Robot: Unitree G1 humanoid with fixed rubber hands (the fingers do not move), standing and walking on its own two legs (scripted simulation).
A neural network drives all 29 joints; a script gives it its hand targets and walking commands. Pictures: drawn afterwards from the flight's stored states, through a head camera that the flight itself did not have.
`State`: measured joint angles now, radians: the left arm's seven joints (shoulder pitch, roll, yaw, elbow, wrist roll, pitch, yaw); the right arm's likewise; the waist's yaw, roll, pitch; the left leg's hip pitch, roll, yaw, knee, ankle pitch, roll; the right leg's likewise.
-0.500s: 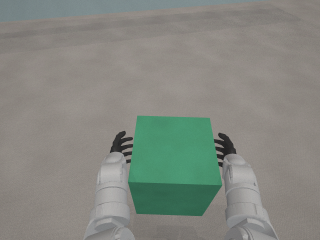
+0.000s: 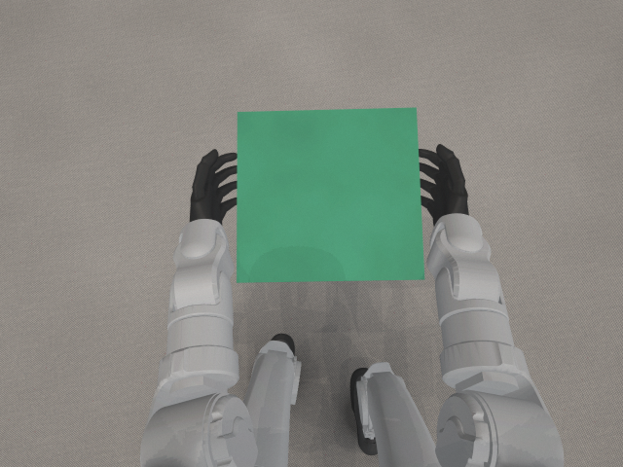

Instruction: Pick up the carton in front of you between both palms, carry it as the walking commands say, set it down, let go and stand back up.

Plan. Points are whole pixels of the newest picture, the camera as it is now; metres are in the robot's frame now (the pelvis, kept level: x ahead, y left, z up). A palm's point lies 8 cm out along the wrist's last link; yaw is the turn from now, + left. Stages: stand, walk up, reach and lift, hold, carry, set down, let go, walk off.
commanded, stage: set down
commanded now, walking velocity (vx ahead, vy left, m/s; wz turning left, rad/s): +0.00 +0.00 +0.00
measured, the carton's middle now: (326, 211) +0.44 +0.04 -0.16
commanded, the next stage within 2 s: none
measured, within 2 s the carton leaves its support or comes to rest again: rests again in 1.72 s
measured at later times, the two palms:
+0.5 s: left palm (228, 216) +0.44 +0.20 -0.23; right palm (408, 199) +0.49 -0.09 -0.22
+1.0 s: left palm (238, 221) +0.47 +0.22 -0.37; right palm (381, 199) +0.53 -0.07 -0.37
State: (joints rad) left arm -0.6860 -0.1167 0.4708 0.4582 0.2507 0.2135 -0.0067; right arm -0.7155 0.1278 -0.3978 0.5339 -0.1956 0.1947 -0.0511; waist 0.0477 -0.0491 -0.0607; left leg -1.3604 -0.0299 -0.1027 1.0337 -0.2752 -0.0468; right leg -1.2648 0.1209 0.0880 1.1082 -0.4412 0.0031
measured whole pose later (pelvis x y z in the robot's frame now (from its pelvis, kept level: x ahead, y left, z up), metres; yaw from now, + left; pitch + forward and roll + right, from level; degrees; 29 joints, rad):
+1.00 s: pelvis -0.04 +0.00 -0.23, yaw -2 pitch +47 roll +0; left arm -1.29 0.04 0.60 0.63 0.20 0.32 0.08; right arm -1.49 -0.20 -0.24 0.94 -0.12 0.28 -0.09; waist 0.12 -0.04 0.16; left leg -2.23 -0.08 -0.10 1.86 -0.45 -0.09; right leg -2.13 0.20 0.06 1.97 -0.65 0.05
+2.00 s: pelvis -0.04 +0.00 -0.29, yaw -2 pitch +39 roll +4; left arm -1.43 0.20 0.61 0.90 0.13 0.25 -0.04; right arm -1.67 -0.27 -0.15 1.14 -0.12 0.21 -0.04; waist 0.16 -0.02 0.41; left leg -2.24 -0.01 -0.02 2.10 -0.53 -0.08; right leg -2.19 0.17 0.04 2.23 -0.71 0.00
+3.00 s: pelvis -0.06 +0.01 -0.24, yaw -2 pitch +40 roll +2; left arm -1.46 0.24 0.37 0.93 -0.13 0.22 0.15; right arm -1.73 -0.52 0.02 1.22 0.09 0.26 -0.01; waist 0.20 -0.04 0.28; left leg -2.18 0.00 0.01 1.93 -0.45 -0.02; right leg -2.11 0.05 0.02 2.05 -0.64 -0.01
